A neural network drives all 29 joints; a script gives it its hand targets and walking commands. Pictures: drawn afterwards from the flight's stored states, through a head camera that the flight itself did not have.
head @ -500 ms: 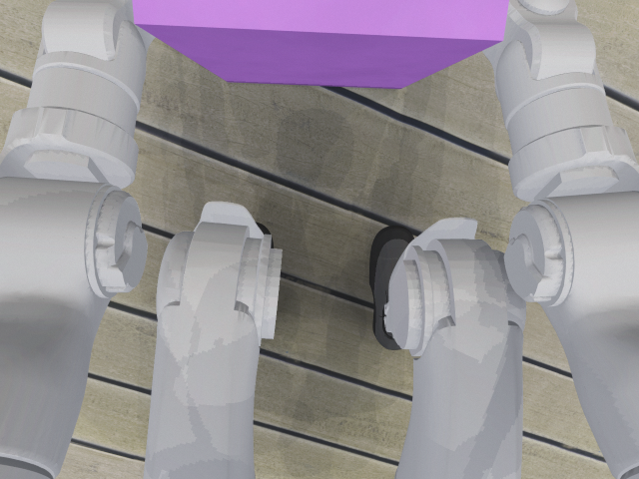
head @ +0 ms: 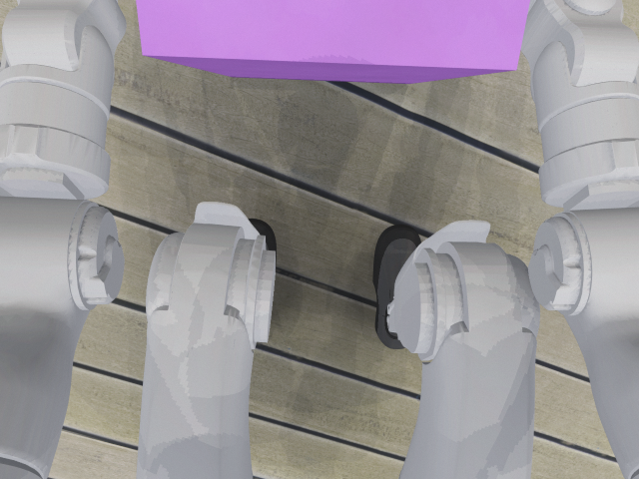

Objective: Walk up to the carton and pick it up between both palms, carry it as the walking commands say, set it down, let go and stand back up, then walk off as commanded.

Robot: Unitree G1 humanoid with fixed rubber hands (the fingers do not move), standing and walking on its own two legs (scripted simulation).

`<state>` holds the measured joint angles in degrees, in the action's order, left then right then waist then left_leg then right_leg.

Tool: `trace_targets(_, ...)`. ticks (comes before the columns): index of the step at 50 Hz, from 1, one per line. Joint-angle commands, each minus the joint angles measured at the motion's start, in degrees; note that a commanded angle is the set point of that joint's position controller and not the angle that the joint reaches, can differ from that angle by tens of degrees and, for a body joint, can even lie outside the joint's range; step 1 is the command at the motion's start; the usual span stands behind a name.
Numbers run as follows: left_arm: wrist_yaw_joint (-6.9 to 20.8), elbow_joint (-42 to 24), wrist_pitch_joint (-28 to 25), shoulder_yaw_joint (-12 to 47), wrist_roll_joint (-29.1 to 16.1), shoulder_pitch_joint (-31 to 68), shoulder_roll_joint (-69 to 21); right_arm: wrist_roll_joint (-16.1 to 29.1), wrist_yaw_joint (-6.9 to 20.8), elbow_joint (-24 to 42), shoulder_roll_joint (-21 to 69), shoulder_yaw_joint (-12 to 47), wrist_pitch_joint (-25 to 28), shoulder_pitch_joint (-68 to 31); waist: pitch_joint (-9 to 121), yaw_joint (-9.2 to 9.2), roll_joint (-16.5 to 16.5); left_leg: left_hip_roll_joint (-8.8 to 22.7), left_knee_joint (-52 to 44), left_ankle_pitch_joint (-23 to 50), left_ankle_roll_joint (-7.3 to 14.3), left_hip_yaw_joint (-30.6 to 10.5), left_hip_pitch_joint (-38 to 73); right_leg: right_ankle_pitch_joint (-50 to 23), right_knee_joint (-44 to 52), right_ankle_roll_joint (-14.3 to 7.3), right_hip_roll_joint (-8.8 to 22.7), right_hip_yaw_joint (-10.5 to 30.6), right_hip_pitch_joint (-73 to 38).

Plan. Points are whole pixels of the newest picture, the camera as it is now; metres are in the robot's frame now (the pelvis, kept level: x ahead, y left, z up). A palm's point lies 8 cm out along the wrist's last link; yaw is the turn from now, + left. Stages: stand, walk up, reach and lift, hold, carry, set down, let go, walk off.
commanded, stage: set down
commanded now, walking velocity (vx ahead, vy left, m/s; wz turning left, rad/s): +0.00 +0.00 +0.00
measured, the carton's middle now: out of the picture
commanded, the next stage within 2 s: let go in 1.26 s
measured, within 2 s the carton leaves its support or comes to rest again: neither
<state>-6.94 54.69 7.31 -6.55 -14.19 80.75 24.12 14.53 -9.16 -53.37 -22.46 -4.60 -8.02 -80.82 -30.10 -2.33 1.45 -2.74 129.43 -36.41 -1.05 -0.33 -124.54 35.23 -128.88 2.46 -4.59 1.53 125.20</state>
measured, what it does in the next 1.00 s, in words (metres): rises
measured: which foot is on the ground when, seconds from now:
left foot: down 0.00-1.00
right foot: down 0.00-1.00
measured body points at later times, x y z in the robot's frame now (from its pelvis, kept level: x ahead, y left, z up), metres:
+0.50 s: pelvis -0.01 +0.00 +0.09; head +0.36 +0.01 +0.33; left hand +0.55 +0.23 -0.04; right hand +0.57 -0.17 -0.05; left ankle +0.10 +0.12 -0.33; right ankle +0.11 -0.12 -0.33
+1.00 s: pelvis -0.01 +0.00 +0.22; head +0.36 +0.02 +0.46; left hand +0.55 +0.24 +0.09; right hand +0.57 -0.17 +0.09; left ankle +0.10 +0.12 -0.33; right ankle +0.11 -0.12 -0.33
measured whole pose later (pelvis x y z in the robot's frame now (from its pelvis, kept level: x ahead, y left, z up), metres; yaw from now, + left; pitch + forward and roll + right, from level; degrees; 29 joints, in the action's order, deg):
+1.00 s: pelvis -0.01 +0.00 +0.22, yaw +0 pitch +30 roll +0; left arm -3.1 33.7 26.1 -10.5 -12.2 78.2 27.5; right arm 12.1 -7.9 -31.1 -23.9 -9.8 -27.1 -77.8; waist -30.0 -1.9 1.4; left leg -3.0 83.9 -24.3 -0.8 -2.1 -89.3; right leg 23.8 -83.5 1.5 -3.5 2.7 89.4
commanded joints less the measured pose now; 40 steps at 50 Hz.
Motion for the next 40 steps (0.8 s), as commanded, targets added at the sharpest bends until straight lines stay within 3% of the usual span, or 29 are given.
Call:
trace_targets(1,-0.2,-18.6,-0.8,-2.0,-0.9,20.5,12.3,0.8,-0.3,18.3,-10.5,-1.4,0.7,-21.2,115.5,-1.31,-0.6,0.9,-11.7,34.6,-0.6,2.9,52.6,-28.9,10.0,-0.6,0.4,-5.2,-48.5)
trace_targets(4,-0.3,-21.9,1.7,-2.8,-0.4,19.5,12.8,0.9,-0.6,21.9,-10.7,-2.0,-2.0,-20.3,119.2,-2.19,-2.2,0.3,-13.6,33.2,-0.5,3.7,55.9,-26.3,12.1,-0.8,0.3,-5.7,-49.6)
trace_targets(6,-0.4,-24.1,3.2,-4.0,0.3,18.2,13.2,0.5,-0.9,25.6,-10.2,-2.3,-3.5,-19.4,121.1,-2.37,-1.5,-0.3,-14.8,32.4,-0.3,4.5,56.1,-26.4,13.8,-0.9,-0.1,-5.5,-52.1)
trace_targets(12,-0.1,-25.2,6.5,-6.2,2.3,16.1,14.1,-2.4,-1.2,26.0,-11.2,-5.6,-6.9,-17.1,118.9,-1.05,-1.3,-1.0,-20.0,30.2,-0.3,4.5,55.6,-25.4,18.1,-1.0,-0.4,-6.0,-53.1)
trace_targets(13,-0.1,-25.6,6.9,-7.1,3.3,15.7,14.4,-2.8,-1.1,25.9,-10.5,-5.4,-7.4,-16.5,118.8,-1.79,-0.9,-1.2,-20.9,29.5,-0.1,4.8,55.5,-24.7,19.3,-0.9,-0.4,-5.8,-53.0)
trace_targets(18,1.3,-25.2,8.1,-6.2,2.9,15.0,12.2,-3.9,-0.9,27.2,-8.9,-5.7,-8.5,-16.7,119.3,-0.61,-0.6,-1.5,-25.7,29.6,0.0,4.2,55.1,-26.0,24.1,-1.0,-0.8,-5.3,-56.6)
trace_targets(21,1.9,-25.4,9.0,-6.4,2.6,15.9,13.1,-4.6,-0.7,27.5,-9.9,-6.4,-9.5,-17.7,121.3,-0.93,-0.7,-1.6,-28.6,29.3,0.1,4.0,56.5,-25.8,26.5,-1.0,-0.9,-5.0,-58.6)
trace_targets(23,2.0,-28.9,9.5,-6.0,2.0,18.2,13.7,-3.6,-0.8,30.4,-10.0,-5.8,-10.3,-19.5,124.1,-1.12,-0.1,-1.8,-29.9,30.6,0.2,4.0,58.2,-27.1,28.2,-1.0,-1.1,-4.8,-61.1)
trace_targets(25,2.2,-28.8,10.4,-6.5,1.8,18.0,14.5,-3.7,-0.7,30.1,-10.5,-6.3,-11.3,-19.4,125.6,-1.24,-0.8,-1.8,-31.8,30.1,0.0,4.0,59.7,-26.2,30.0,-1.0,-1.1,-4.7,-62.4)
trace_targets(27,2.6,-27.6,11.4,-7.1,2.2,18.0,15.2,-4.1,-0.6,29.8,-10.3,-6.1,-12.3,-19.6,124.5,-1.28,0.7,-1.8,-34.0,28.2,0.2,4.0,58.9,-25.0,32.4,-0.7,-1.1,-4.7,-64.0)
trace_targets(30,2.7,-32.1,12.7,-7.0,2.3,19.5,16.6,-3.7,-0.6,33.4,-11.8,-7.1,-13.5,-20.2,130.3,-0.93,0.0,-1.9,-37.1,28.8,0.1,3.6,64.0,-25.3,35.2,-0.9,-1.4,-4.8,-67.9)
trace_targets(31,2.6,-31.9,12.9,-7.8,2.6,19.2,17.4,-3.0,-0.4,33.2,-12.0,-6.6,-13.9,-20.6,130.4,-2.19,-0.7,-2.0,-37.7,29.0,0.0,4.2,64.7,-25.1,36.1,-0.9,-1.3,-4.4,-68.3)
trace_targets(33,2.8,-31.2,14.0,-7.5,2.3,19.1,17.0,-2.7,-0.3,32.9,-12.4,-6.6,-14.8,-20.5,131.7,-1.61,-0.6,-1.7,-39.9,28.5,0.0,4.0,66.5,-24.9,38.3,-0.7,-1.2,-4.5,-70.1)
trace_targets(34,2.8,-32.1,14.4,-7.5,2.8,18.9,17.6,-2.5,-0.2,33.3,-11.5,-6.1,-15.2,-20.1,132.1,-2.6,-1.0,-1.9,-40.9,29.6,0.0,3.7,67.4,-25.6,39.2,-0.7,-1.1,-4.3,-70.5)
trace_targets(37,2.8,-34.0,15.0,-7.6,2.4,19.2,17.6,-2.7,0.0,34.7,-13.4,-7.4,-15.8,-20.4,134.0,-1.4,-1.6,-1.9,-43.5,31.1,-0.5,3.7,71.4,-26.7,42.0,-0.7,-1.3,-4.2,-73.0)
trace_targets(39,2.9,-34.8,15.5,-7.7,2.2,18.5,18.3,-1.8,0.1,35.5,-12.2,-6.3,-16.4,-19.7,135.3,-2.39,-1.2,-2.2,-45.4,33.6,-0.3,3.6,73.5,-28.9,44.3,-0.5,-1.3,-3.8,-76.1)
trace_targets(40,3.1,-34.4,15.9,-7.4,1.8,19.0,17.5,-2.1,0.2,34.7,-12.5,-6.4,-16.6,-19.3,134.7,-1.54,-1.2,-2.1,-46.6,32.7,-0.4,3.4,73.7,-28.7,45.4,-0.5,-1.1,-3.8,-77.1)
